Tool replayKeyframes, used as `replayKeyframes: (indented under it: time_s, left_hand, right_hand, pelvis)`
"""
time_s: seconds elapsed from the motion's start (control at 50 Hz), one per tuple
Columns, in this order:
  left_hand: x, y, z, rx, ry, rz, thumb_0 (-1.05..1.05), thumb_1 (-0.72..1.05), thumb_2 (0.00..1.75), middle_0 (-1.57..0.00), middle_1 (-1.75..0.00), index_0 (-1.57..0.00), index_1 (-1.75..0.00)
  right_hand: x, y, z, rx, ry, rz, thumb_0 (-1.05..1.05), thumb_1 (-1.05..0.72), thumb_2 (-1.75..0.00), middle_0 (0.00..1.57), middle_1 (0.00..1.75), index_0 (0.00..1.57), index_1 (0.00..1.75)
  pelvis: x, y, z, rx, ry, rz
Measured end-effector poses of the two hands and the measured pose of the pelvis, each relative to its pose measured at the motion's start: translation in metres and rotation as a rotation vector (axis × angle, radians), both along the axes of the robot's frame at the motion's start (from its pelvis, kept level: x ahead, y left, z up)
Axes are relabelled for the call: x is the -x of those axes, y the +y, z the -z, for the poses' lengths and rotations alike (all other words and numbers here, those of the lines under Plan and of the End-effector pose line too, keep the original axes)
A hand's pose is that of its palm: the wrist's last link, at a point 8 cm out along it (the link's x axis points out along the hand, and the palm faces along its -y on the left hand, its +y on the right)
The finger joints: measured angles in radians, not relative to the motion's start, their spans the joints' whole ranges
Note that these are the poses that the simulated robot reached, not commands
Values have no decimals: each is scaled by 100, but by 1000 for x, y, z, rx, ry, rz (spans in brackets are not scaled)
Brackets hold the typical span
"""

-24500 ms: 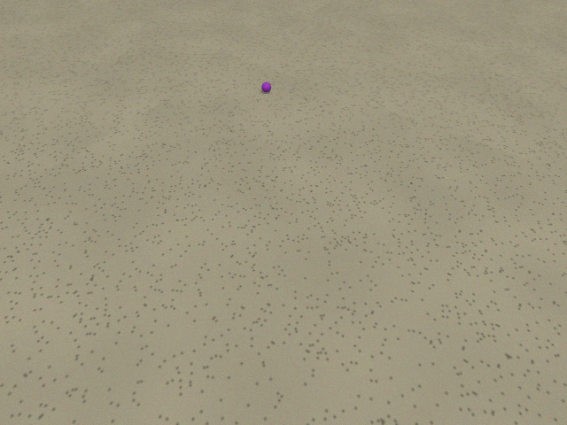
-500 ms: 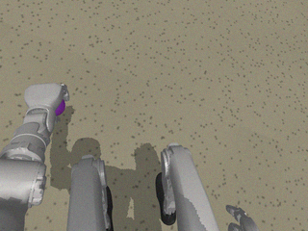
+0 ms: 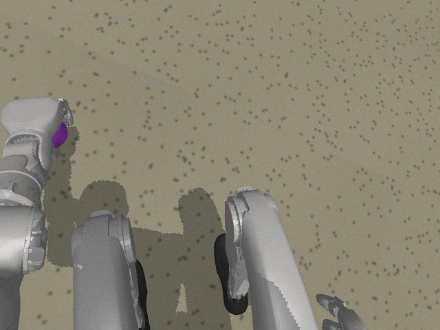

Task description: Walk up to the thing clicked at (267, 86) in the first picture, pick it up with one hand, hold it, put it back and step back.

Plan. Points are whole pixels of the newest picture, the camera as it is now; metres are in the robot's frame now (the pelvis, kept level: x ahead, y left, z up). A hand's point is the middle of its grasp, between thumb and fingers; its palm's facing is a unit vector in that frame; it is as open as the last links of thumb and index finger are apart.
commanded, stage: crouch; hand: left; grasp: from above
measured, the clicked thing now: (48, 131) +0.49 +0.24 -0.18
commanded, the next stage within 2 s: lower in 0.44 s
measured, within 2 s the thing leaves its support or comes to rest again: neither
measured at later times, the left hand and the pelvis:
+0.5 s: hand (54, 138) +0.48 +0.24 -0.21, palm faces -0.45 -0.04 -0.89, open 8.1 cm; pelvis -0.01 +0.00 -0.04, yaw -2 degrees
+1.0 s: hand (64, 144) +0.48 +0.24 -0.26, palm faces -0.46 -0.04 -0.89, open 8.1 cm; pelvis +0.00 +0.00 -0.07, yaw -3 degrees
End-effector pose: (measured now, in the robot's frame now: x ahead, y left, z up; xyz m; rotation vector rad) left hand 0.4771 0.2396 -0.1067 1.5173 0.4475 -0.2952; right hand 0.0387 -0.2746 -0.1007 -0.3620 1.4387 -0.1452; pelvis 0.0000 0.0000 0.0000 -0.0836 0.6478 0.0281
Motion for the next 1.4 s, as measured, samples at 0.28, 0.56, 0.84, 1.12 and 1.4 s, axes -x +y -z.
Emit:
replayKeyframes:
  time_s: [0.28,0.56,0.84,1.12,1.4]
  left_hand:
    - [-6,0,28,2,0,6,-2,16,51,-72,-71,-80,-67]
    - [-12,2,44,1,-7,11,-2,17,48,-74,-70,-82,-64]
    - [-11,2,75,15,22,23,-2,17,44,-75,-68,-84,-62]
    - [-16,1,106,13,11,2,-1,20,42,-74,-67,-83,-61]
    - [-21,-4,132,40,7,10,-1,21,40,-73,-67,-83,-61]
  right_hand:
    - [24,4,24,-10,42,-6,0,-91,-90,21,30,20,30]
    - [25,4,35,-11,47,-32,0,-91,-90,21,30,20,30]
    - [27,7,37,0,58,-72,0,-91,-90,21,30,20,30]
    - [37,13,45,-31,101,-95,0,-91,-90,21,30,20,30]
    - [36,18,43,-64,120,-144,0,-91,-90,21,30,20,30]
  pelvis:
    - [5,1,29,10,-28,5]
    - [6,1,46,24,-44,13]
    - [4,2,58,42,-57,18]
    - [0,3,72,57,-60,32]
    - [-3,4,78,79,-76,43]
